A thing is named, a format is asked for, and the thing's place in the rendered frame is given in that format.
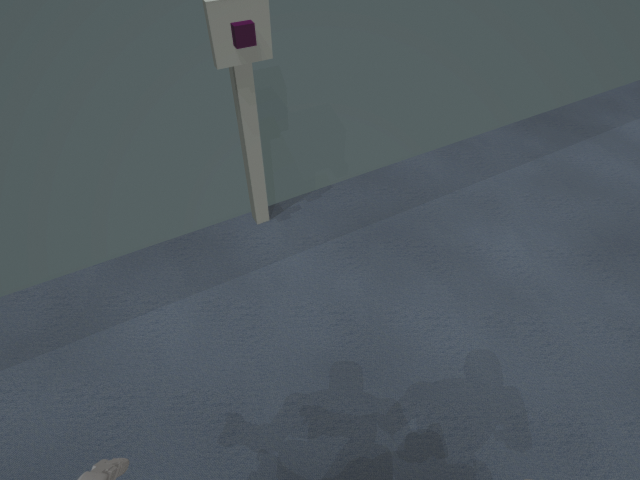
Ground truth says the panel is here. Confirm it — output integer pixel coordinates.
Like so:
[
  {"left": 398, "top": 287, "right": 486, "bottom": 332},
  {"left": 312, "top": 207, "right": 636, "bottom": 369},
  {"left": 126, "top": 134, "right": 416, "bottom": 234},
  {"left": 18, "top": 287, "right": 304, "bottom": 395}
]
[{"left": 202, "top": 0, "right": 273, "bottom": 225}]

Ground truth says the button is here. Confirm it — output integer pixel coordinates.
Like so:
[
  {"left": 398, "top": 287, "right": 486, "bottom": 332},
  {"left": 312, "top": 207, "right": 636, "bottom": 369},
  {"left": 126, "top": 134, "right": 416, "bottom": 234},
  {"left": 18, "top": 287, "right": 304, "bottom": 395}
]
[{"left": 231, "top": 20, "right": 257, "bottom": 49}]

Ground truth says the robot left hand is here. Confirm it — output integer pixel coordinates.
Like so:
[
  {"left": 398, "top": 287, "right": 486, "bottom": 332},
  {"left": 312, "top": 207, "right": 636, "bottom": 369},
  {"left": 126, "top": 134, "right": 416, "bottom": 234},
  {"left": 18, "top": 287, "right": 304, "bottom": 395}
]
[{"left": 78, "top": 458, "right": 129, "bottom": 480}]

